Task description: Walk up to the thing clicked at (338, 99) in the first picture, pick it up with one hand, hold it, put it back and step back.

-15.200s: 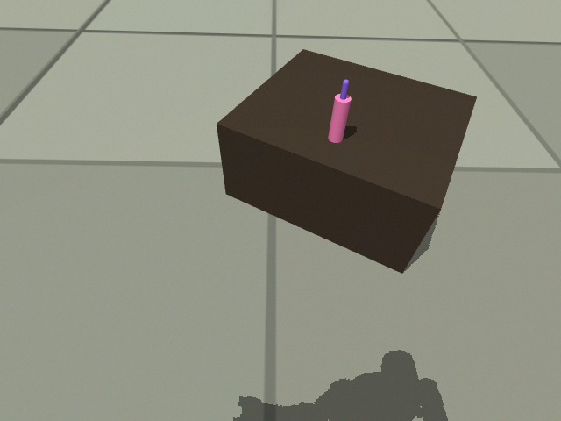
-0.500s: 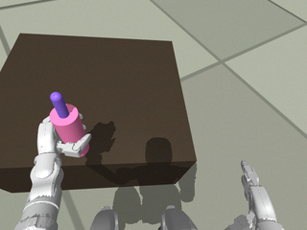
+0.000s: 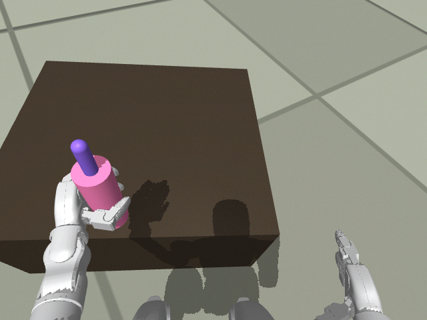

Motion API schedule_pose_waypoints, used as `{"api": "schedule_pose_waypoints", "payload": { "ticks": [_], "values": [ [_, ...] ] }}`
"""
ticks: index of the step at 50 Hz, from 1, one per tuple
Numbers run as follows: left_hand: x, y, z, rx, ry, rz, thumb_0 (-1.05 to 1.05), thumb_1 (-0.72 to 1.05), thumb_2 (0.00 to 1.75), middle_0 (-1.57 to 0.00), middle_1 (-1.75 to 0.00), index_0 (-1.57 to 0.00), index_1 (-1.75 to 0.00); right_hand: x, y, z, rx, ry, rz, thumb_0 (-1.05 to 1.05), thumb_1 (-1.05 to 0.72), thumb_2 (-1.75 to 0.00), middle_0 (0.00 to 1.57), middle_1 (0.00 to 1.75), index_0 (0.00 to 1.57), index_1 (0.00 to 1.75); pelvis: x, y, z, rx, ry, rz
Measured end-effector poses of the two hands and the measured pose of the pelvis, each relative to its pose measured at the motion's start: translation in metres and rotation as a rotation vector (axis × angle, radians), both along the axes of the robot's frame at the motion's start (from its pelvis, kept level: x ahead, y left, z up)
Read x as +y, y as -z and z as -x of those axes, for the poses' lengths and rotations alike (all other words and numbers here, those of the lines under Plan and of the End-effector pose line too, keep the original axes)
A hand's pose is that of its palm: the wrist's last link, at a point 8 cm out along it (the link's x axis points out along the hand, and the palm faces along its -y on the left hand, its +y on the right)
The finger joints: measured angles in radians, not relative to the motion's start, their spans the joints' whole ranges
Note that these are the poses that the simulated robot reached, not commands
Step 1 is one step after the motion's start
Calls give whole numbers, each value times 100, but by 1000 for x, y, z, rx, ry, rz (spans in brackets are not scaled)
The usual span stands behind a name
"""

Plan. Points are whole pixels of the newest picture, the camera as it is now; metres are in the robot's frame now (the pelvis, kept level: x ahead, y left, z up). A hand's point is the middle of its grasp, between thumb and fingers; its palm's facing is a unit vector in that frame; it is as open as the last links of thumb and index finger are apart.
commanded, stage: hold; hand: left
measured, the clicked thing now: (99, 187) +0.34 +0.18 +0.05
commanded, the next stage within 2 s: none
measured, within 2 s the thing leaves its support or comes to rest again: neither
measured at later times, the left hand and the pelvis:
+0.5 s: hand (103, 193) +0.34 +0.18 +0.04, palm faces +0.14 -0.99 -0.02, open 8.4 cm; pelvis +0.01 +0.00 +0.01, yaw +0 degrees
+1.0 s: hand (103, 198) +0.32 +0.17 +0.05, palm faces +0.15 -0.99 -0.01, open 8.4 cm; pelvis +0.00 +0.00 +0.01, yaw +0 degrees
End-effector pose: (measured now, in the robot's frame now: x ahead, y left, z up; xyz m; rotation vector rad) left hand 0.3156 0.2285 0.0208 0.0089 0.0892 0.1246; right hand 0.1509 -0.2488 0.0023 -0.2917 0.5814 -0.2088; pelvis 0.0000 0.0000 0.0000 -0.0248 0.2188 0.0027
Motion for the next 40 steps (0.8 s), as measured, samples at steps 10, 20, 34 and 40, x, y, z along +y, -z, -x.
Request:
{"api": "schedule_pose_waypoints", "payload": {
  "ticks": [10,20,34,40],
  "values": [
    [0,-7,1,-6,-7,0,0,-30,123,-77,-117,-83,-119,1,2,-4,19,0,-10,-1,55,-5,6,5,5,5,0,-4,-5,-9,0,-2],
    [1,-17,4,-5,-15,-5,0,-28,121,-77,-116,-83,-118,0,6,-8,32,8,-24,-1,54,-5,6,5,5,5,0,-7,-10,-16,-1,-3],
    [0,-30,14,-12,-16,-12,0,-28,121,-77,-117,-83,-118,-3,6,-6,25,27,-35,-1,55,-5,6,5,5,5,0,-12,-9,-44,1,-7],
    [0,-33,20,-16,-27,1,0,-28,121,-76,-117,-83,-118,-4,8,-3,31,31,-37,-1,55,-5,5,5,5,5,-2,-14,-7,-53,-2,-9]
  ]
}}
